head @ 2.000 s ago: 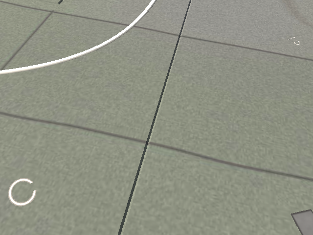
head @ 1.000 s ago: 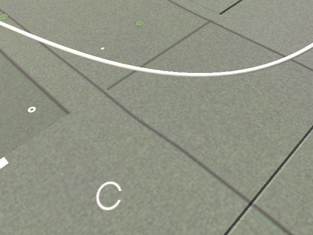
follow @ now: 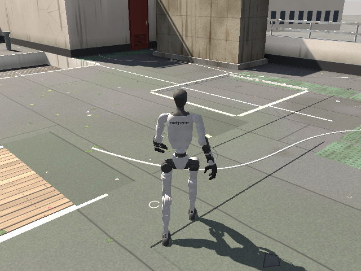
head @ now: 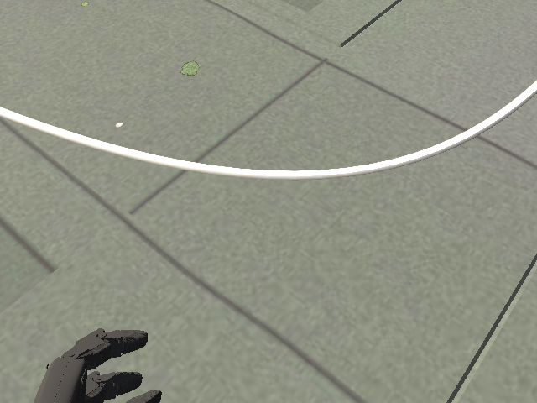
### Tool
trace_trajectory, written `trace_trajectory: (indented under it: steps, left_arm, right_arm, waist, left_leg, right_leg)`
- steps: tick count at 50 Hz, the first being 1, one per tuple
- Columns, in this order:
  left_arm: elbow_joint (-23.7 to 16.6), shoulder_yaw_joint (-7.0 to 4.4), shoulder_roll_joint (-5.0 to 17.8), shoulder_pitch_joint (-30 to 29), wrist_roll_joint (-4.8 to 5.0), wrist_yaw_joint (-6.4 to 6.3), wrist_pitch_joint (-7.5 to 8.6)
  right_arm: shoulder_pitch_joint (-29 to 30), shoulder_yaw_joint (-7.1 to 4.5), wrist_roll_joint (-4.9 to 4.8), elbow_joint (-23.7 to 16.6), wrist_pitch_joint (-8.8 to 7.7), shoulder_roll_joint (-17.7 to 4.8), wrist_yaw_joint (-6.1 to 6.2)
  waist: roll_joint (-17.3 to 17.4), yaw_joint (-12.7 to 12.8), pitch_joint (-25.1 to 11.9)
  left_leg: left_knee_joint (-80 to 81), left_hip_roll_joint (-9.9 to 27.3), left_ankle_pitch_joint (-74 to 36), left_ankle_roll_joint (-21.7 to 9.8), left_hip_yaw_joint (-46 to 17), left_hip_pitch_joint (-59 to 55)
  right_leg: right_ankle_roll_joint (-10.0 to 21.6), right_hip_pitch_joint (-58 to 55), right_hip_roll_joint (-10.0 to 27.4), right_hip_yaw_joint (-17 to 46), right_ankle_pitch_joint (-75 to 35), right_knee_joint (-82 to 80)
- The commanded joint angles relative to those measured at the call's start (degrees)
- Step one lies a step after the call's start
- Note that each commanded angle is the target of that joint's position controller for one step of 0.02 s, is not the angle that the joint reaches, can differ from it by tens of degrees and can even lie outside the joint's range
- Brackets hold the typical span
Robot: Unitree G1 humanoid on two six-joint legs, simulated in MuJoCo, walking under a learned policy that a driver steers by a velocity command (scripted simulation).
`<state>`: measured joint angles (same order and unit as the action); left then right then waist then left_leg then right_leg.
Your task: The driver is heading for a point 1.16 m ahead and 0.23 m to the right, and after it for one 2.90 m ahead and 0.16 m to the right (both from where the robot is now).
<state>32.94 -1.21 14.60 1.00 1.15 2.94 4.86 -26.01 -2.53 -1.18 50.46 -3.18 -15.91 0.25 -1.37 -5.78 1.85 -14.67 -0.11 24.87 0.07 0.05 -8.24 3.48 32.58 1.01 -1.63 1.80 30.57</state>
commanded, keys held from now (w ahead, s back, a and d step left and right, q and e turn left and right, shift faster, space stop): w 0.80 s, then w+e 0.20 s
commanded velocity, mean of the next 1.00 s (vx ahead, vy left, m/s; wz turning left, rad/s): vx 0.49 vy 0.00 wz -0.04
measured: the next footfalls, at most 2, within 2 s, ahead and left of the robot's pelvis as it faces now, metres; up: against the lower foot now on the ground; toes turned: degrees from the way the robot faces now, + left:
right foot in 0.02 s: +0.20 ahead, -0.11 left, +0.00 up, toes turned -2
left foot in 0.56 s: +0.50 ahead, +0.12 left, +0.00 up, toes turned +1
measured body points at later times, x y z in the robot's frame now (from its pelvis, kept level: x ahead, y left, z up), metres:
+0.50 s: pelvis +0.28 -0.01 +0.02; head +0.31 -0.01 +0.46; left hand +0.28 +0.28 -0.11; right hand +0.51 -0.23 -0.07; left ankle +0.46 +0.13 -0.69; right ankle +0.16 -0.11 -0.72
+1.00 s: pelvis +0.57 +0.01 +0.02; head +0.59 +0.01 +0.47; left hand +0.78 +0.24 -0.08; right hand +0.58 -0.27 -0.11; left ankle +0.46 +0.12 -0.72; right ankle +0.75 -0.14 -0.68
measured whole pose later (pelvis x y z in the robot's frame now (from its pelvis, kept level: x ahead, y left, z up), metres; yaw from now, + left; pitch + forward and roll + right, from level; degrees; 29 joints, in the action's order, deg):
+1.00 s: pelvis +0.57 +0.01 +0.02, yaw -4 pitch +2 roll +3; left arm 41.9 -1.7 15.2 6.1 1.1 2.0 3.4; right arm -18.7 -2.8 -0.2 49.9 -4.8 -16.3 -0.4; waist -2.8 -4.1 0.9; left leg -10.8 -3.4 15.6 -1.8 5.8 -3.0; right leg 1.2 36.7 4.8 1.3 -3.5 34.7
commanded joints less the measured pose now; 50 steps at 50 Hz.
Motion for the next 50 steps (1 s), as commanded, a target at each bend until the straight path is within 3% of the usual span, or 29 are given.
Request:
trace_trajectory:
  steps: [1, 2, 3, 4, 5, 6, 7, 9, 11, 14, 17, 22, 25, 26, 27, 28, 29, 30, 31, 32, 33, 34, 35, 38, 40, 44, 47, 50]
  left_arm:
    - [1.3, -4.96, 10.97, 18.52, -0.15, -1.5, -0.12]
    - [2.37, -6.03, 17.14, 25.27, -1.78, -2.03, -0.37]
    - [3.31, -5.22, 14.15, 26.63, -1.33, -1.63, -0.37]
    - [3.02, -4.15, 10.91, 21.66, -0.87, -1.63, -0.34]
    - [2.98, -3.66, 9.42, 17.75, -0.62, -1.71, -0.37]
    - [3.32, -3.29, 8.52, 14.64, -1.03, -1.48, -0.15]
    - [3.3, -2.93, 7.16, 12.54, -1.69, -1.25, 0.36]
    - [4.04, -2.94, 6.54, 11.27, -1.55, -1.04, 1.23]
    - [5.59, -3.09, 7.15, 11.96, -1.15, -1.01, 1.97]
    - [7.5, -3.46, 8.62, 14.55, -1.1, -1.72, 1.77]
    - [8.8, -3.64, 9.81, 16.92, -0.57, -2.31, 1.11]
    - [12.29, -3.94, 11.08, 22.67, -0.02, -2.63, -0.37]
    - [13.46, -4.27, 11.88, 22.97, 0.08, -3.06, -1.5]
    - [13.49, -4.39, 12.44, 22.25, 0.05, -3.2, -1.78]
    - [13.41, -4.36, 12.71, 21.01, -0.01, -3.33, -2.13]
    - [13.04, -3.65, 11.23, 20.86, -0.45, -3.52, -2.32]
    - [10.97, -1.97, 6.66, 24.47, -1.29, -3.36, -1.58]
    - [11.59, -0.67, 2.82, 28.09, -1.12, -2.99, -0.41]
    - [10.95, -2.17, 9.03, 22.5, 0.53, -2.63, 0.52]
    - [9.18, -2.59, 10.51, 17.53, 1.35, -2.45, 1.1]
    - [8.73, -2.52, 10.07, 14.94, 0.56, -2.64, 1.31]
    - [8.81, -2.77, 9.48, 14.72, -0.18, -2.67, 1.0]
    - [9.19, -2.74, 8.56, 16.2, -0.29, -2.58, 0.43]
    - [9.44, -2.23, 6.1, 16.84, -0.62, -2.87, -1.15]
    - [8.05, -2.03, 5.73, 12.69, -1.02, -3.05, -1.28]
    - [6.96, -1.28, 4.07, 5.91, -0.39, -2.04, -0.67]
    - [5.1, -1.18, 4.18, 1.26, 0.13, -1.23, -0.57]
    - [3.14, -1.43, 4.89, -1.34, 0.09, -0.18, -0.59]
  right_arm:
    - [3.15, -2.19, 0.85, -3.7, -0.05, -9.91, 0.54]
    - [-3.03, -0.23, 1.71, -5.57, -0.65, -2.97, 0.25]
    - [-4.87, 0.41, 0.7, -4.23, -1.9, -2.67, -0.37]
    - [1.26, -1.32, -1.11, -5.65, -2.64, -8.37, -0.78]
    - [6.96, -1.29, -1.59, -7.44, -3.06, -8.92, -0.82]
    - [9.39, -1.1, -0.76, -8.07, -3.09, -7.79, -0.53]
    - [8.74, -1.38, 0.06, -7.77, -2.61, -7.34, -0.25]
    - [5.62, -1.03, 0.29, -6.51, -1.33, -5.2, -0.05]
    - [7.02, -0.87, 0.68, -6.99, -0.41, -4.49, 0.29]
    - [13.97, -0.63, 1.35, -9.27, -0.68, -4.16, 0.32]
    - [20.21, 0.0, 1.12, -10.7, -1.67, -2.84, -0.45]
    - [28.59, 0.29, 0.33, -13.8, -2.47, -2.99, -2.16]
    - [28.62, -0.11, 0.31, -14.71, -2.78, -4.33, -3.07]
    - [26.33, -0.54, 0.37, -14.25, -2.86, -5.31, -3.09]
    - [20.78, -1.44, 0.47, -12.79, -2.93, -6.88, -2.88]
    - [11.45, -2.92, 0.63, -10.14, -2.9, -9.92, -2.3]
    - [2.55, -4.26, 1.89, -8.89, -2.7, -15.39, -1.75]
    - [-0.19, -4.25, 0.99, -7.69, -2.38, -15.04, -1.96]
    - [1.18, -2.78, 0.42, -7.92, -2.25, -10.05, -1.81]
    - [5.81, -2.23, 0.39, -8.51, -2.1, -8.76, -1.6]
    - [9.55, -1.86, 0.83, -9.02, -2.03, -7.66, -1.58]
    - [11.89, -1.43, 1.36, -9.35, -2.16, -6.19, -1.72]
    - [13.04, -1.22, 1.8, -9.37, -2.38, -5.41, -1.81]
    - [13.19, -1.62, 1.17, -7.99, -3.32, -6.48, -1.81]
    - [11.9, -1.94, 1.18, -6.85, -3.27, -7.58, -1.31]
    - [10.1, -2.11, 1.3, -5.34, -2.92, -8.9, -0.61]
    - [6.97, -2.42, 1.01, -3.27, -2.53, -9.85, -0.46]
    - [6.43, -2.76, 0.61, -2.06, -1.49, -10.08, -0.15]
  waist:
    - [6.35, 14.37, -11.07]
    - [-8.0, 12.53, -21.48]
    - [-14.98, 12.11, -29.13]
    - [-9.16, 12.1, -17.9]
    - [-4.66, 10.89, -10.0]
    - [-0.46, 8.68, -5.06]
    - [-1.09, 6.46, -3.64]
    - [-2.84, 4.27, -3.58]
    - [-2.16, 3.74, -1.67]
    - [-0.74, 5.45, 0.81]
    - [-0.52, 7.97, 1.74]
    - [-0.6, 11.06, 3.13]
    - [-1.93, 9.6, 1.91]
    - [-2.87, 8.09, 0.26]
    - [-3.2, 4.68, -3.35]
    - [-2.37, 0.49, -9.97]
    - [5.89, -0.39, -20.11]
    - [16.36, 0.68, -25.74]
    - [11.58, -1.13, -19.97]
    - [9.06, 0.04, -11.98]
    - [5.0, 1.65, -7.64]
    - [4.67, 3.6, -4.84]
    - [5.92, 5.33, -4.55]
    - [5.64, 7.07, -2.62]
    - [4.68, 6.28, -0.8]
    - [4.52, 3.46, 0.54]
    - [4.01, 1.43, 1.79]
    - [3.77, 1.44, 2.61]
  left_leg:
    - [-24.31, 9.4, -53.74, -5.24, -1.82, 14.47]
    - [-48.74, 1.54, -24.69, -1.85, -0.14, 34.74]
    - [-60.99, -4.19, 6.72, -0.88, -7.64, 43.53]
    - [-64.82, -0.11, 4.19, -1.51, -8.55, 50.28]
    - [-62.76, 2.91, -1.04, -2.2, -6.12, 50.81]
    - [-59.08, 5.27, -5.2, -2.15, -4.87, 49.07]
    - [-55.8, 7.28, -8.24, -2.11, -5.35, 45.55]
    - [-53.32, 8.25, -10.65, -1.29, -5.09, 41.3]
    - [-49.54, 8.84, -12.84, -0.21, -4.62, 42.8]
    - [-39.09, 9.17, -22.27, 1.21, -4.21, 47.4]
    - [-26.3, 7.15, -31.64, 1.16, -2.12, 44.78]
    - [-16.87, 5.04, -31.04, -0.17, -1.5, 46.02]
    - [-13.89, 3.74, -23.73, -2.39, -1.21, 44.42]
    - [-13.38, 2.42, -21.19, -3.31, -0.1, 40.41]
    - [-11.84, 0.47, -20.88, -4.76, 1.79, 32.07]
    - [-12.59, 1.24, -22.49, -6.94, 1.18, 17.54]
    - [-15.16, 15.37, -21.41, -13.88, -17.77, -6.22]
    - [-7.32, 22.79, -9.98, -19.24, -39.63, -16.79]
    - [-4.24, 20.95, -4.11, -16.68, -37.46, -13.41]
    - [-2.71, 19.29, -7.35, -14.69, -29.28, -5.17]
    - [-1.05, 17.15, -13.11, -13.9, -23.87, 2.82]
    - [0.94, 15.13, -17.88, -13.51, -19.86, 8.85]
    - [2.65, 13.84, -20.29, -13.43, -17.53, 12.57]
    - [6.33, 12.61, -26.29, -14.63, -11.64, 17.88]
    - [7.5, 11.99, -28.91, -14.61, -8.82, 18.01]
    - [8.57, 10.05, -28.01, -11.58, -1.24, 16.75]
    - [8.28, 12.5, -26.76, -11.02, 0.49, 11.57]
    - [5.26, 15.12, -29.65, -9.62, 1.74, 4.26]
  right_leg:
    - [4.78, -31.74, -0.38, 0.19, 0.42, 2.03]
    - [12.38, -54.41, 15.62, 23.94, 7.64, 1.0]
    - [16.98, -58.39, 21.98, 47.52, 20.19, -12.07]
    - [13.76, -50.56, 19.98, 42.0, 27.19, -14.73]
    - [11.84, -40.9, 17.84, 33.18, 24.71, -15.7]
    - [10.93, -31.94, 15.46, 26.95, 17.86, -17.26]
    - [10.19, -26.39, 13.06, 22.33, 12.24, -18.68]
    - [10.94, -21.38, 11.29, 17.81, 7.93, -21.81]
    - [11.55, -19.0, 10.93, 14.04, 4.61, -23.72]
    - [11.18, -20.54, 9.94, 10.32, 1.12, -24.98]
    - [9.02, -21.47, 8.08, 6.09, -0.72, -24.8]
    - [8.57, -31.01, 11.48, 6.68, -1.59, -21.65]
    - [7.22, -37.13, 13.79, 7.71, -8.78, -17.11]
    - [6.56, -37.98, 13.56, 7.39, -16.19, -14.12]
    - [5.47, -37.42, 11.89, 5.73, -25.86, -7.31]
    - [3.64, -32.22, 8.84, 3.34, -26.95, 4.1]
    - [0.22, -12.61, 3.21, 0.52, -9.77, 25.27]
    - [-1.83, 3.5, -4.88, 5.23, 30.78, 38.69]
    - [-1.11, 10.01, -1.72, 9.69, 30.55, 43.79]
    - [-0.68, 12.17, 1.31, 7.44, 24.97, 42.91]
    - [-0.94, 10.46, 3.68, 6.07, 19.99, 40.0]
    - [-1.38, 7.78, 5.44, 6.01, 16.7, 36.97]
    - [-1.83, 4.39, 6.47, 6.25, 14.73, 35.67]
    - [-3.78, 3.13, 7.23, 5.21, 11.68, 31.32]
    - [-4.89, 5.7, 7.51, 4.87, 6.42, 24.98]
    - [-4.15, 3.22, 5.71, 2.92, -6.89, 10.0]
    - [-2.91, 4.09, 4.45, 3.02, -8.32, 5.17]
    - [-0.72, 7.07, 3.78, 3.38, -3.49, 2.66]
Velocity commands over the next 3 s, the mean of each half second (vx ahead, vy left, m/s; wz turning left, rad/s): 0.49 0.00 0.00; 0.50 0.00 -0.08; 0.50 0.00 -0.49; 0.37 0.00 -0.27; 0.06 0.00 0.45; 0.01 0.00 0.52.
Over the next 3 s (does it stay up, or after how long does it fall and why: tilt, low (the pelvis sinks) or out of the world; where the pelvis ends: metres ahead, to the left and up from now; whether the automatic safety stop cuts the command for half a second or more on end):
stays up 1.14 -0.16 0.02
